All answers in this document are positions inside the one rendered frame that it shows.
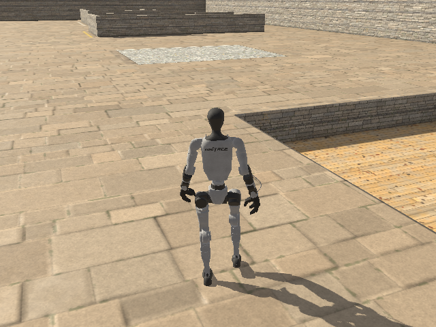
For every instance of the robot left foot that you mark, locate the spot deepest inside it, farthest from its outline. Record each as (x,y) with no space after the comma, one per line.
(207,279)

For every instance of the robot torso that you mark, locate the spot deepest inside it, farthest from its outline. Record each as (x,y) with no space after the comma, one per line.
(217,165)

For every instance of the left robot hand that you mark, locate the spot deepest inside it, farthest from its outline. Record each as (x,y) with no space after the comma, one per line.
(189,191)

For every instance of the robot right forearm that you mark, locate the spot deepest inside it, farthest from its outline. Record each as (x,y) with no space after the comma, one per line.
(248,179)

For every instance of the right robot hand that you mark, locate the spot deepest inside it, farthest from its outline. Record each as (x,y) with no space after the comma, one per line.
(256,203)

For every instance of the right robot upper arm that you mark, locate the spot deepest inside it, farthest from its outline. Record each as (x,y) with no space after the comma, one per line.
(241,155)

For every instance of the robot left forearm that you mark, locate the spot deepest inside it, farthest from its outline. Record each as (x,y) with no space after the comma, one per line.
(185,180)

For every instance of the left robot upper arm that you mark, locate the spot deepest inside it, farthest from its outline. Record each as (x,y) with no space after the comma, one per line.
(192,155)

